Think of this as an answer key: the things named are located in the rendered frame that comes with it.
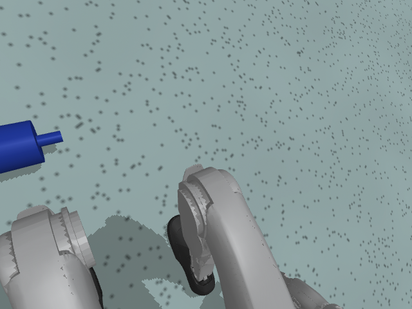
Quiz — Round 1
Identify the right robot hand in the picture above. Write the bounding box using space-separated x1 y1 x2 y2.
280 271 329 309

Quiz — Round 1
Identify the right robot foot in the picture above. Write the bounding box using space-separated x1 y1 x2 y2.
167 215 215 295

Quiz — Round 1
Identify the bottle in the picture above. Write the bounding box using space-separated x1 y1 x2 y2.
0 120 63 174

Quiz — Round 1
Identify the left robot foot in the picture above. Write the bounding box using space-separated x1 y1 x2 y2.
89 267 104 309

